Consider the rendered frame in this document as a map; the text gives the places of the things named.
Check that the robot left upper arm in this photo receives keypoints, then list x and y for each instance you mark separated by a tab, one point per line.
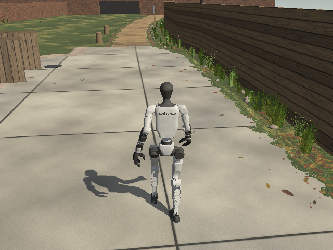
148	118

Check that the robot left hand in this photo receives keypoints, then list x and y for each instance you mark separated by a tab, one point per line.
135	158

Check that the robot right upper arm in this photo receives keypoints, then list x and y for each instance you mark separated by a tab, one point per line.
185	118

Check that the robot right shin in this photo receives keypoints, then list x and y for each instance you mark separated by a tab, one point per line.
176	195

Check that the robot right forearm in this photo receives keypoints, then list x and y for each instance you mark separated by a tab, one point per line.
188	134

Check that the left robot foot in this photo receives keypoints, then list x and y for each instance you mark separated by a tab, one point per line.
154	199

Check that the robot right hand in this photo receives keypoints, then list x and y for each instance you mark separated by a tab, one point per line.
185	144

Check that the robot left forearm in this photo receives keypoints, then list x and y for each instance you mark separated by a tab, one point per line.
141	141

